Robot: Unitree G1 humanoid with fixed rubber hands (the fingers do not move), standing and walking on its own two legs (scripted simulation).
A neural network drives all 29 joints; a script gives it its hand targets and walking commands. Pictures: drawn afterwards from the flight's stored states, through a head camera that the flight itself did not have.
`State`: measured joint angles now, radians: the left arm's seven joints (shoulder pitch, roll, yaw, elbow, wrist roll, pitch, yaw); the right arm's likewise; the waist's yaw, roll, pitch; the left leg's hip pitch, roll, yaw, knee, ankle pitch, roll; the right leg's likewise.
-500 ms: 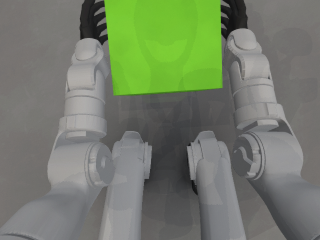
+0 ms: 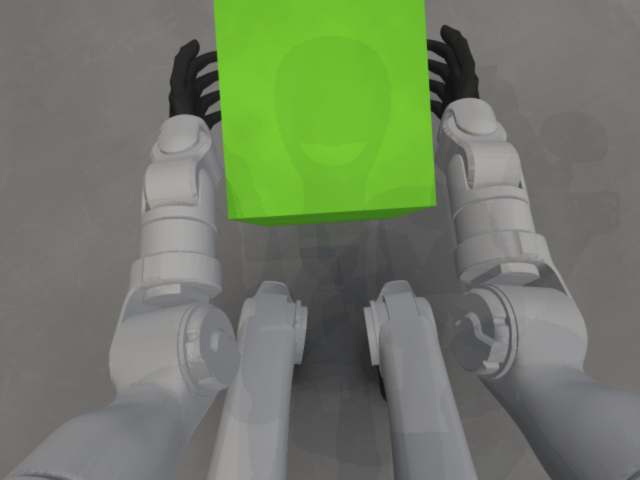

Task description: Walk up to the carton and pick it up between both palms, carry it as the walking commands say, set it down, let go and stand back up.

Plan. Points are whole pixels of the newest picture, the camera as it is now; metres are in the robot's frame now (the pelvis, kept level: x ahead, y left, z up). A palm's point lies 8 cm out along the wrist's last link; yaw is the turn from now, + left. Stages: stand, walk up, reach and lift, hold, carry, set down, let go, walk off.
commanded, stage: reach and lift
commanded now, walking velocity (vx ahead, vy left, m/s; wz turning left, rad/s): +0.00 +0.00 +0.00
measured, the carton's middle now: (324, 136) +0.50 +0.01 -0.15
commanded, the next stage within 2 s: none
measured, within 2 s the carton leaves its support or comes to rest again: neither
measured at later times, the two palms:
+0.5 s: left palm (162, 108) +0.48 +0.16 +0.00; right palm (486, 91) +0.49 -0.13 -0.01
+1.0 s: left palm (118, 94) +0.46 +0.16 +0.07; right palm (529, 73) +0.47 -0.13 +0.06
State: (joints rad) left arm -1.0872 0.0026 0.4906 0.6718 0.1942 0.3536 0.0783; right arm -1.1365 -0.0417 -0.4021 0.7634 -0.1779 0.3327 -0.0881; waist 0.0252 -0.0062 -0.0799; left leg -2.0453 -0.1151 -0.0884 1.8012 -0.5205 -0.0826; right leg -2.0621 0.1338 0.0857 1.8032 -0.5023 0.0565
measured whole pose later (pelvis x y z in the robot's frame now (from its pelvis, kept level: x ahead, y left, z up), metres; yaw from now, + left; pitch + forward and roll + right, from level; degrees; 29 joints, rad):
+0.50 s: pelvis +0.01 +0.00 +0.06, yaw +0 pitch +41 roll +1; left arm -0.96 -0.04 0.48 0.66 0.21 0.35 0.07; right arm -1.00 0.01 -0.42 0.73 -0.21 0.33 -0.07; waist 0.02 0.00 -0.15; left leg -1.83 -0.12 -0.11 1.62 -0.50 -0.08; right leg -1.84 0.13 0.10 1.62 -0.49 0.05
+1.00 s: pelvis +0.03 +0.00 +0.12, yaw +0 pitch +36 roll +0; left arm -0.80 -0.08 0.44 0.64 0.21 0.32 0.07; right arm -0.82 0.05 -0.40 0.70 -0.20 0.30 -0.07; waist 0.02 -0.01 -0.19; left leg -1.56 -0.12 -0.12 1.42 -0.48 -0.06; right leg -1.57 0.13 0.12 1.42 -0.47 0.04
